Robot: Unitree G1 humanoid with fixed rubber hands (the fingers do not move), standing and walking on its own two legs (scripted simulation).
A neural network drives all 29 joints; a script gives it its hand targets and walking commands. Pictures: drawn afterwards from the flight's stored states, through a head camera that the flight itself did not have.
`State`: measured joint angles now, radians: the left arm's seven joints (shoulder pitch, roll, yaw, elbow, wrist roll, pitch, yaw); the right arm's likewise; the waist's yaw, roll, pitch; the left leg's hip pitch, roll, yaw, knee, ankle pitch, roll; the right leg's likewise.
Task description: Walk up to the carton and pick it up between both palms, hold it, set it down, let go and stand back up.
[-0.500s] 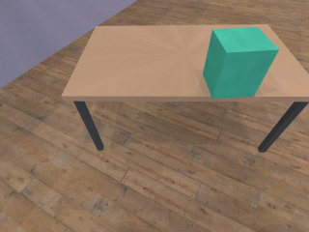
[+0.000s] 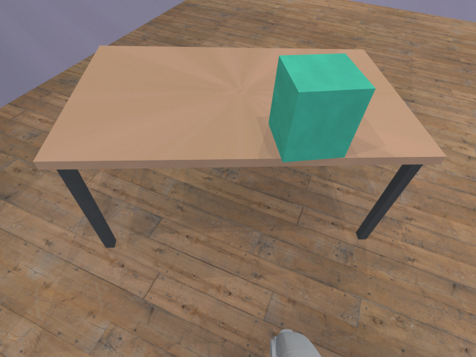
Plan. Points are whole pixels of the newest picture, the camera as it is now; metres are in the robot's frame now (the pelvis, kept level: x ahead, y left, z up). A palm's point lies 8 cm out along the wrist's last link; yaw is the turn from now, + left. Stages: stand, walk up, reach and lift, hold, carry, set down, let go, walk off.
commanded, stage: walk up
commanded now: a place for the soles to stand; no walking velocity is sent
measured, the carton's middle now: (313, 108) +0.80 -0.26 -0.04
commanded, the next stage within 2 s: none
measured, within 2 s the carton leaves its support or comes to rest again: neither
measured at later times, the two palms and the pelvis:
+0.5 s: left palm out of the picture +0.10 +0.08 -0.14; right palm (435, 293) +0.25 -0.41 -0.11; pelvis +0.17 -0.16 +0.00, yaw +5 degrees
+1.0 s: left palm (234, 231) +0.42 +0.00 -0.13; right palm (456, 259) +0.32 -0.51 -0.12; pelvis +0.32 -0.26 -0.01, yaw +6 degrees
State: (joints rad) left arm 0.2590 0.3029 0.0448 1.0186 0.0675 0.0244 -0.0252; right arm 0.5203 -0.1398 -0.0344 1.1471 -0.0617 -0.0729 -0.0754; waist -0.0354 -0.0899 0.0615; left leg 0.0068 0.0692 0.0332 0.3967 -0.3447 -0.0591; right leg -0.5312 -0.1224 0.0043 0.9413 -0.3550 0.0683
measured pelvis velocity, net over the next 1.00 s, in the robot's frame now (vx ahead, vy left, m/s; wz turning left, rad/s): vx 0.32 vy -0.26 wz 0.10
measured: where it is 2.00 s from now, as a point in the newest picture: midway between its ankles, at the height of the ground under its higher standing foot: (316, 334)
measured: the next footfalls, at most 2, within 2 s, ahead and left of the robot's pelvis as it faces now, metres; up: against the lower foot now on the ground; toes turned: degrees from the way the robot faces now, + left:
right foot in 0.14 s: +0.21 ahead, -0.22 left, +0.00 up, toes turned -7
left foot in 0.62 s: +0.32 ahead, -0.07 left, +0.00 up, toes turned +11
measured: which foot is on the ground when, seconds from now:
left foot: down 0.00-0.16, up 0.18-0.60, down 0.62-1.00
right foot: up 0.00-0.12, down 0.14-0.64, up 0.66-1.00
